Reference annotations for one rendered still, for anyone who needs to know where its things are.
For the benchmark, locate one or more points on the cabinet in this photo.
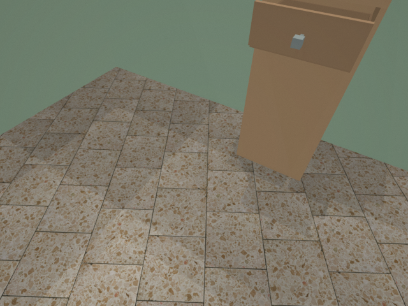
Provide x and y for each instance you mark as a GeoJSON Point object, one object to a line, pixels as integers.
{"type": "Point", "coordinates": [290, 103]}

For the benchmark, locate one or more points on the drawer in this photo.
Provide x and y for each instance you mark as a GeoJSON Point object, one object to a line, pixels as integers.
{"type": "Point", "coordinates": [334, 37]}

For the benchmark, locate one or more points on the handle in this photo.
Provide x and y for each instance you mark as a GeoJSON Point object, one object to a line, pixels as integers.
{"type": "Point", "coordinates": [297, 41]}

